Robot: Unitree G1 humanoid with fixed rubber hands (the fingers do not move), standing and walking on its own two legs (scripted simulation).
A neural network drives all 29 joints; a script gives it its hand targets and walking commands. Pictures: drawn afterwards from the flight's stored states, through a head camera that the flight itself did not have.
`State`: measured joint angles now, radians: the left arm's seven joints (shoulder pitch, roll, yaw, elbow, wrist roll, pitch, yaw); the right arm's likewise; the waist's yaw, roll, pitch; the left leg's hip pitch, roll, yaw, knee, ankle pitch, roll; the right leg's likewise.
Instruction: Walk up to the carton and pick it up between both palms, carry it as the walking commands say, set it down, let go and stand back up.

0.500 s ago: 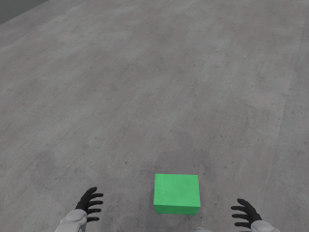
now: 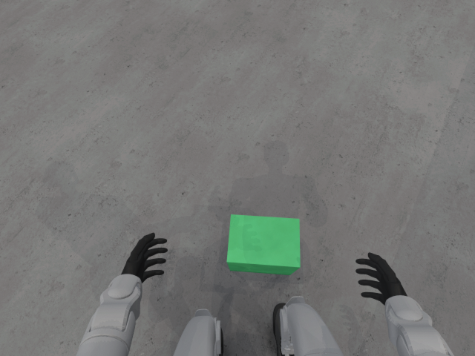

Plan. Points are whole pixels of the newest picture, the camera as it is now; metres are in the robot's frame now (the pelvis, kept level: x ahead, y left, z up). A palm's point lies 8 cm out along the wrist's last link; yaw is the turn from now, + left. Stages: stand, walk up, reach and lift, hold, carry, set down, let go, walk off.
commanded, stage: reach and lift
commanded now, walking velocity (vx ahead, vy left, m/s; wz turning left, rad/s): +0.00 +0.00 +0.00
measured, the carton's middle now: (262, 246) +0.40 -0.06 -0.60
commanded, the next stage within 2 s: none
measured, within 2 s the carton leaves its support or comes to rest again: neither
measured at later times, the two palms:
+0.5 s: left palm (170, 209) +0.41 +0.16 -0.15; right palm (368, 221) +0.36 -0.26 -0.16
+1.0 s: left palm (185, 208) +0.44 +0.15 -0.24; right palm (352, 222) +0.38 -0.25 -0.23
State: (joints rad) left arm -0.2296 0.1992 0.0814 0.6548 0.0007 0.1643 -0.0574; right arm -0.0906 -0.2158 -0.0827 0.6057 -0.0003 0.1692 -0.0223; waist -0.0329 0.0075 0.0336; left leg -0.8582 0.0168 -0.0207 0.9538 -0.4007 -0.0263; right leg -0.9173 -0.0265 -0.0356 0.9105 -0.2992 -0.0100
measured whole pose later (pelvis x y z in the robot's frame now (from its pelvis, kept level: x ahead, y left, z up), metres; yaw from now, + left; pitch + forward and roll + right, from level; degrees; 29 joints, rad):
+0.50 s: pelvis -0.01 -0.01 -0.04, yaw +1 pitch +34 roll +2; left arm -0.72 0.21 0.16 0.80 0.00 0.06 -0.02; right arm -0.57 -0.22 -0.21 0.62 0.00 0.08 -0.06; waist -0.05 0.02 -0.01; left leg -1.29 0.01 -0.01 1.09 -0.40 -0.04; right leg -1.36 -0.03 -0.02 1.06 -0.30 -0.02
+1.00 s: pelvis -0.03 +0.00 -0.10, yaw +1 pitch +48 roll +2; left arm -0.90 0.20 0.20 0.86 0.00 0.02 0.03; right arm -0.75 -0.22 -0.30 0.73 0.00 0.01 -0.01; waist -0.07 0.02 -0.13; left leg -1.70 0.00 -0.01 1.29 -0.42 -0.04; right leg -1.77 -0.03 0.00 1.25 -0.30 -0.01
